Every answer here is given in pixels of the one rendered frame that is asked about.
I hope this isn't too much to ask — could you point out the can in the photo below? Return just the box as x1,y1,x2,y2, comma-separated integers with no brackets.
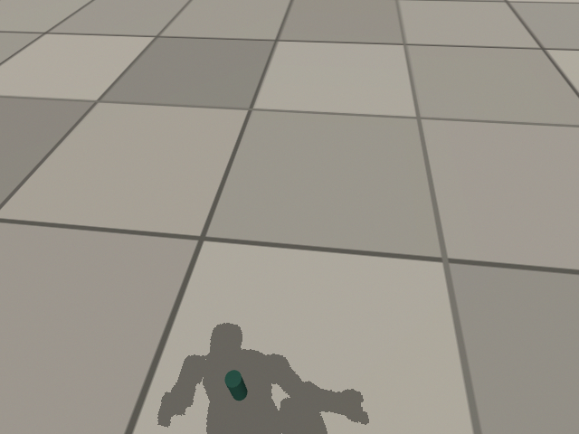
224,370,247,401

